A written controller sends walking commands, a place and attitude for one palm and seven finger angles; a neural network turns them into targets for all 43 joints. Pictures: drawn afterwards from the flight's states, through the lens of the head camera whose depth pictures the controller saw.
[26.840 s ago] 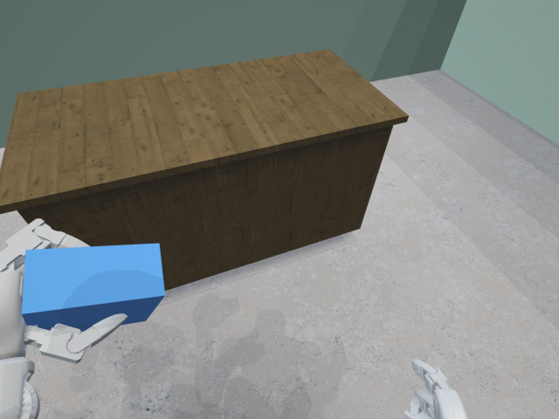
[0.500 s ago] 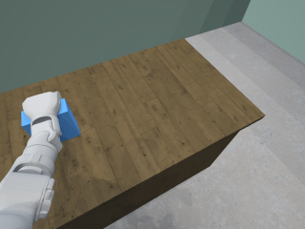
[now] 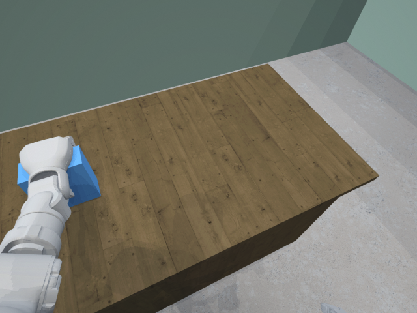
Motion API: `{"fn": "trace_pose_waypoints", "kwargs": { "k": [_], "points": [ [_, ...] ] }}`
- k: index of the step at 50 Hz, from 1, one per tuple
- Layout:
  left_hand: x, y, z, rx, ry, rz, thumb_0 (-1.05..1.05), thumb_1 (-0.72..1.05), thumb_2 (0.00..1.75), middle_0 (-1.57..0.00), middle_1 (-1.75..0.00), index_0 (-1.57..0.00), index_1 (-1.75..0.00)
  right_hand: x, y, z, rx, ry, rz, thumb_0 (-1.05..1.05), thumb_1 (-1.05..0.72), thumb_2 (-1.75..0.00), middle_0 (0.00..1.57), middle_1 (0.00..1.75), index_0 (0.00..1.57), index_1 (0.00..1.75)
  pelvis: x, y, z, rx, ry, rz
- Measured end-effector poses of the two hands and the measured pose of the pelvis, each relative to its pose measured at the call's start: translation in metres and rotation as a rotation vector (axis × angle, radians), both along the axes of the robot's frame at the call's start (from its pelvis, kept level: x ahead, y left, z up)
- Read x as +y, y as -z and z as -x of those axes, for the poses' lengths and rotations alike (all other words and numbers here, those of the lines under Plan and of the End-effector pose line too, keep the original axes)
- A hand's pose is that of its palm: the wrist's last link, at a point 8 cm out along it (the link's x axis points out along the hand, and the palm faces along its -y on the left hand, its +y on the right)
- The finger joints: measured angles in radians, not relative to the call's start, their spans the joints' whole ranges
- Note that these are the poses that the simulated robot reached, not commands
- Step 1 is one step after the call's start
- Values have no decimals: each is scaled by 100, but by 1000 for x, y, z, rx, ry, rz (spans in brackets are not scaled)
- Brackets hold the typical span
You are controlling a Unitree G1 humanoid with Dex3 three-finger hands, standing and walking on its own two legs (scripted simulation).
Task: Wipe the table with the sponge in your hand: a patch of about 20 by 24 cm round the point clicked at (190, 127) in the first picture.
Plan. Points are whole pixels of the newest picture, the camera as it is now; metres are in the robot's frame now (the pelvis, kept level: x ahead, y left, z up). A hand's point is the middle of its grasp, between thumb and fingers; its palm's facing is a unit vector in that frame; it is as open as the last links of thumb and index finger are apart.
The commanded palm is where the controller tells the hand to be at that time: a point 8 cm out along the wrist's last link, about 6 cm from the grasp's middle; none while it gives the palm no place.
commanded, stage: wipe back along the first lane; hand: left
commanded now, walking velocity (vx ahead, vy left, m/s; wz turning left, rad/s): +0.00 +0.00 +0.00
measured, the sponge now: (66, 186) +0.37 +0.34 -0.04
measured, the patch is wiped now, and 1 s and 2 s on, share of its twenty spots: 1.00 1.00 1.00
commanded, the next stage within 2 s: lift the sponge slowly off the table in 1.62 s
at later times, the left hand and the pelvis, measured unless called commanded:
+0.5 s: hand (55, 188) +0.35 +0.33 +0.00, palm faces -0.09 -0.02 -1.00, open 9.9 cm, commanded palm +0.30 +0.31 +0.04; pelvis +0.00 +0.01 +0.00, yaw +0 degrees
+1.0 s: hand (60, 209) +0.30 +0.31 +0.00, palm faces -0.06 -0.03 -1.00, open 9.9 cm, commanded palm +0.26 +0.28 +0.04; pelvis +0.00 +0.00 +0.00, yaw +1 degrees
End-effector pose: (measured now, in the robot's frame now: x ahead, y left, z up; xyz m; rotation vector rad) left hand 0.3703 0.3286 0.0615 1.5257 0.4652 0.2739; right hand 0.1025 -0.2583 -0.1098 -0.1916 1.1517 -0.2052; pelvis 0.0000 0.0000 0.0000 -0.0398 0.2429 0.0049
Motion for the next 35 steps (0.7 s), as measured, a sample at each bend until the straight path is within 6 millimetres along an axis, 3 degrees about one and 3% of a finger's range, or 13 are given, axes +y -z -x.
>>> {"fn": "trace_pose_waypoints", "kwargs": {
  "k": [5, 16, 35],
  "points": [
    [9, 1, 10, 14, 2, -9, 0, -49, 106, -77, -136, -76, -137, -3, -1, 1, 12, 2, 8, 1, -91, -90, 20, 30, 20, 30, 1, -1, -2, -3, -6, 3],
    [3, 4, 27, -22, 27, -19, 0, -49, 106, -76, -137, -75, -137, 1, 1, 0, 12, 3, 3, 1, -91, -90, 20, 30, 20, 30, 4, -1, -1, -19, -8, 4],
    [-14, 5, 59, -46, 8, -8, 0, -48, 106, -75, -137, -74, -137, 23, -8, -41, -115, -67, -34, 1, -91, -90, 20, 30, 20, 30, 7, -2, 3, -62, -11, -3]
  ]
}}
